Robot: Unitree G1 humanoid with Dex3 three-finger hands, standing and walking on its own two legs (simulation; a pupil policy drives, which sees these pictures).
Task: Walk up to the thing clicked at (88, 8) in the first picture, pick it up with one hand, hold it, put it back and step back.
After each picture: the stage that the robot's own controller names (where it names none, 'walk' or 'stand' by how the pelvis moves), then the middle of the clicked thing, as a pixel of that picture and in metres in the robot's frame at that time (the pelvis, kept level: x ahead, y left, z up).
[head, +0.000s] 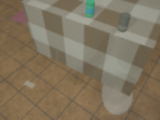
stand; (90, 8) +1.10 -0.04 -0.12
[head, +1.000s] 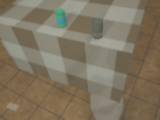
walk; (61, 18) +0.97 +0.21 -0.10
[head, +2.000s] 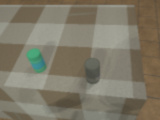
walk; (37, 61) +0.54 +0.27 -0.09
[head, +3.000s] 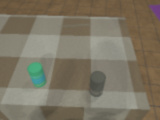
stand; (37, 75) +0.48 +0.23 -0.11
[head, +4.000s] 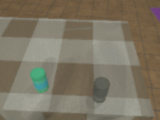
stand; (40, 80) +0.46 +0.22 -0.12
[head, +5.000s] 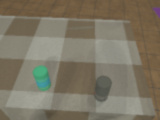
stand; (42, 78) +0.47 +0.21 -0.12
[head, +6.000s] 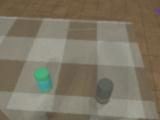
stand; (43, 80) +0.46 +0.20 -0.12
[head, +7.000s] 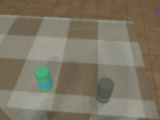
stand; (44, 79) +0.46 +0.20 -0.12
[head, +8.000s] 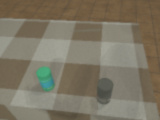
rise first; (46, 79) +0.47 +0.23 -0.12
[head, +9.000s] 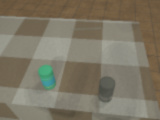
go down; (47, 77) +0.47 +0.22 -0.12
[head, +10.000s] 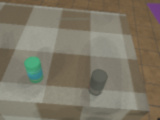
go down; (34, 70) +0.48 +0.20 -0.10
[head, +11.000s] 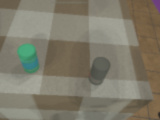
go down; (29, 59) +0.48 +0.20 -0.06
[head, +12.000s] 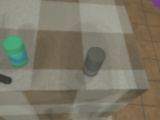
close in; (16, 52) +0.48 +0.21 -0.04
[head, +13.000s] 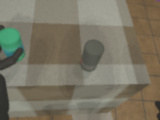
close; (12, 46) +0.49 +0.21 -0.01
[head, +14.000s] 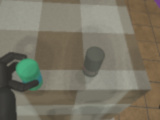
lift; (30, 75) +0.39 +0.16 -0.02
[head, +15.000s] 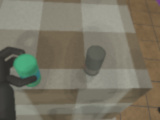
lift; (28, 71) +0.39 +0.17 -0.01
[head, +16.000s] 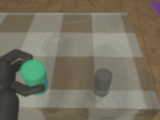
hold; (36, 78) +0.33 +0.16 +0.10
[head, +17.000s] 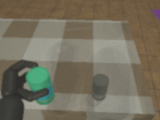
hold; (41, 86) +0.31 +0.15 +0.08
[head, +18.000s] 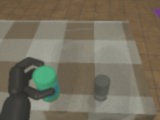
crouch; (47, 84) +0.32 +0.13 +0.08
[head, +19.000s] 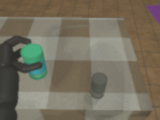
crouch; (35, 62) +0.40 +0.17 +0.09
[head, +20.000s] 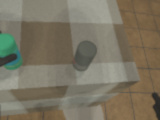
lower; (8, 52) +0.46 +0.19 -0.04
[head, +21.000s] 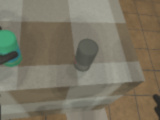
lower; (8, 49) +0.47 +0.19 -0.01
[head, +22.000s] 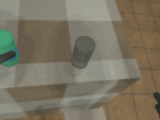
lower; (6, 49) +0.47 +0.19 -0.01
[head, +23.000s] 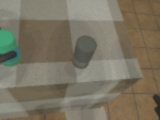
lower; (7, 49) +0.47 +0.19 -0.01
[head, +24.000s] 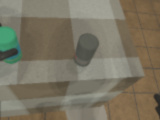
rest; (8, 46) +0.48 +0.19 +0.00
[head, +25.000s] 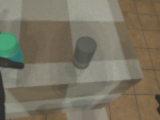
withdraw; (10, 52) +0.46 +0.19 -0.01
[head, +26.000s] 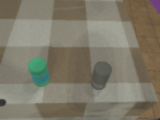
sink last; (39, 73) +0.43 +0.16 -0.05
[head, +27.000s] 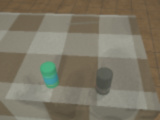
stand; (50, 75) +0.46 +0.18 -0.07
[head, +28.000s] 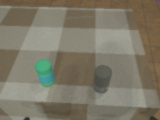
stand; (45, 73) +0.45 +0.18 -0.06
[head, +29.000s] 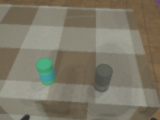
stand; (46, 72) +0.45 +0.18 -0.06
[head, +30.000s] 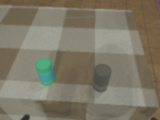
stand; (45, 72) +0.45 +0.18 -0.06
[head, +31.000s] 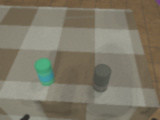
stand; (45, 72) +0.45 +0.19 -0.06
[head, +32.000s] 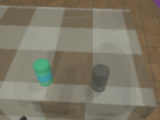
stand; (43, 72) +0.45 +0.18 -0.06
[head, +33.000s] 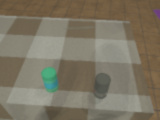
stand; (50, 80) +0.46 +0.17 -0.12
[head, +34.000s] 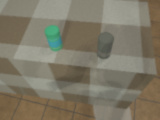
walk; (54, 38) +0.59 +0.17 -0.09
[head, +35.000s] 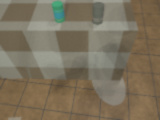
walk; (58, 12) +0.89 +0.16 -0.10
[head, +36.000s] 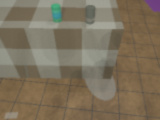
stand; (56, 13) +1.02 +0.21 -0.11
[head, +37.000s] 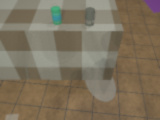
stand; (56, 15) +1.02 +0.20 -0.12
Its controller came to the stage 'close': yes
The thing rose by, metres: 0.20
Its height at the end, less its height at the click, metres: +0.00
